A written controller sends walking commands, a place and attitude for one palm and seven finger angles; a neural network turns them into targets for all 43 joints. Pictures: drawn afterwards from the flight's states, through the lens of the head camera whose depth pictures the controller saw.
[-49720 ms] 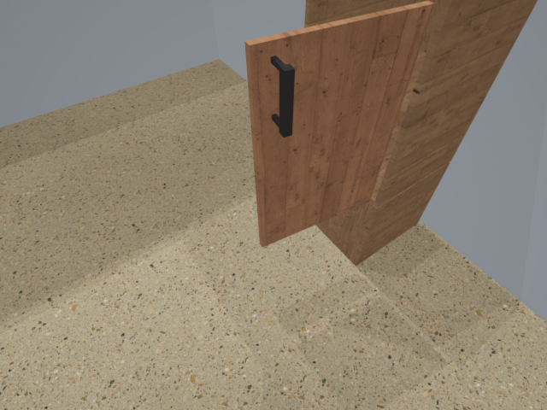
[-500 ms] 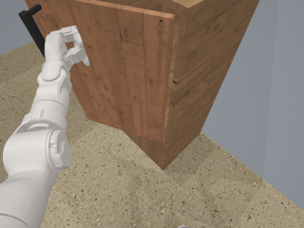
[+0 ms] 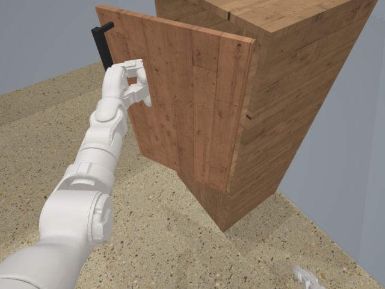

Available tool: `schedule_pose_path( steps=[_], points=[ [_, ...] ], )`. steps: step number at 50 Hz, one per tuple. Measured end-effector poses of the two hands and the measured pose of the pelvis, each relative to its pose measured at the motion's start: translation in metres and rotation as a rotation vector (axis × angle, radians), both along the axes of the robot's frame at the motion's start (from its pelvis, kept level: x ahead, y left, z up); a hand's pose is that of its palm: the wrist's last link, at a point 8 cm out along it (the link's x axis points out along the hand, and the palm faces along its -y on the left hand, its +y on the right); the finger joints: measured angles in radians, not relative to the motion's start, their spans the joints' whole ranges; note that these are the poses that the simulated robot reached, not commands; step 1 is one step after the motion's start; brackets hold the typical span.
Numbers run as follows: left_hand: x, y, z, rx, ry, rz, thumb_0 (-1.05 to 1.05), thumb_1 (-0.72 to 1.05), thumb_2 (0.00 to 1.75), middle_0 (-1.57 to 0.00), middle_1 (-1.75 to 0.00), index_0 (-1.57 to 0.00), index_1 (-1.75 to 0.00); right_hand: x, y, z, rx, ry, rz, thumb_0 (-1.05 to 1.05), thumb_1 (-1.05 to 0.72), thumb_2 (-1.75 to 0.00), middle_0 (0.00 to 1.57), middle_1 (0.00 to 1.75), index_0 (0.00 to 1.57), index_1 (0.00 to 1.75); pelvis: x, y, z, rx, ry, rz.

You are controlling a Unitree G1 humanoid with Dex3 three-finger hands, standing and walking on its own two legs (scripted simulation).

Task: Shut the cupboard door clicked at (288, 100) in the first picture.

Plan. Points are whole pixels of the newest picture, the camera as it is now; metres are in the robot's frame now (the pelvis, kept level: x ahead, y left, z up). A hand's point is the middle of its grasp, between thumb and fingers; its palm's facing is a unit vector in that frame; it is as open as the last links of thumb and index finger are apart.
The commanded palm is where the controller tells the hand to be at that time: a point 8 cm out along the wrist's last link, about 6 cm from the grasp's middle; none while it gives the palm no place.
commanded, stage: draw the hand back to the body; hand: left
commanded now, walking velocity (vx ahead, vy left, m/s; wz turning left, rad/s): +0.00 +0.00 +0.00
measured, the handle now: (110, 51) +0.64 +0.21 +0.17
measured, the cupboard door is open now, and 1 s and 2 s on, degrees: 26 26 26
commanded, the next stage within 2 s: step back with the hand held close in 1.50 s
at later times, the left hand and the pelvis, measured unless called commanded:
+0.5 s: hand (86, 141) +0.33 +0.18 +0.18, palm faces +0.08 -0.99 -0.13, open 3.1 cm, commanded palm +0.30 +0.22 +0.18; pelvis -0.01 +0.00 +0.01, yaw +0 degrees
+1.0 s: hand (19, 199) +0.23 +0.25 +0.17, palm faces +0.40 -0.85 -0.35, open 5.1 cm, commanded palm +0.18 +0.29 +0.19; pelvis +0.01 +0.00 +0.02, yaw +0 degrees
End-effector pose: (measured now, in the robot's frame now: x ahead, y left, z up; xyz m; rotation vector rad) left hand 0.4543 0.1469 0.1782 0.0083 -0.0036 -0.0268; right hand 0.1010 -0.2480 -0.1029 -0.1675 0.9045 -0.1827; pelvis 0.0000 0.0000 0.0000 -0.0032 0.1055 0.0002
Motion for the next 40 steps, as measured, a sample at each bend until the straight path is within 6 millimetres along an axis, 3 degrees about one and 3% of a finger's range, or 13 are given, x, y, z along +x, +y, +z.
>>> schedule_pose_path(
  steps=[8, 13, 17, 21, 29, 34, 40],
  points=[
    [-0.031, 0.026, -0.009, 0.009, -0.047, 0.026, 0.02, 0.9, 0.9, -1.3, -1.5, -1.3, -1.5, -0.033, -0.005, -0.006, 0.019, 0.047, -0.07, 0.01, -0.91, -0.89, 0.2, 0.3, 0.2, 0.29, 0.003, -0.001, 0.003, 0.006, -0.031, -0.031],
    [-0.064, 0.05, -0.007, 0.005, -0.07, 0.034, 0.02, 0.9, 0.9, -1.3, -1.5, -1.3, -1.5, -0.034, -0.01, -0.003, 0.004, 0.041, -0.081, 0.02, -0.91, -0.89, 0.2, 0.3, 0.2, 0.29, 0.002, -0.003, 0.005, 0.003, -0.074, -0.031],
    [-0.09, 0.065, 0.0, 0.011, -0.089, 0.029, 0.02, 0.9, 0.9, -1.3, -1.5, -1.3, -1.5, -0.016, -0.012, 0.006, -0.018, -0.018, -0.058, 0.02, -0.91, -0.89, 0.2, 0.3, 0.2, 0.29, -0.002, -0.003, 0.007, 0.001, -0.103, -0.022],
    [-0.117, 0.078, 0.002, 0.014, -0.082, 0.024, 0.02, 0.9, 0.9, -1.29, -1.49, -1.29, -1.48, 0.015, -0.009, 0.02, -0.028, -0.118, -0.017, 0.02, -0.91, -0.89, 0.2, 0.3, 0.2, 0.29, -0.005, -0.002, 0.008, 0.002, -0.124, -0.012],
    [-0.177, 0.086, -0.001, 0.182, -0.153, 0.171, 0.02, 0.9, 0.9, -1.16, -1.34, -1.16, -1.34, 0.072, 0.016, 0.051, -0.016, -0.293, 0.084, 0.02, -0.91, -0.89, 0.2, 0.3, 0.2, 0.29, -0.01, 0.0, 0.013, 0.007, -0.163, -0.002],
    [-0.204, 0.102, -0.005, 0.217, -0.163, 0.268, 0.02, 0.9, 0.9, -1.04, -1.21, -1.04, -1.21, 0.085, 0.033, 0.055, -0.004, -0.289, 0.134, 0.02, -0.91, -0.89, 0.2, 0.3, 0.2, 0.29, -0.008, -0.002, 0.015, 0.005, -0.179, 0.002],
    [-0.228, 0.126, 0.008, 0.289, -0.192, 0.373, 0.02, 0.9, 0.9, -0.88, -1.04, -0.88, -1.03, 0.084, 0.043, 0.046, 0.018, -0.249, 0.155, 0.02, -0.91, -0.89, 0.2, 0.3, 0.2, 0.3, -0.001, 0.0, 0.017, 0.001, -0.192, 0.004]
  ],
)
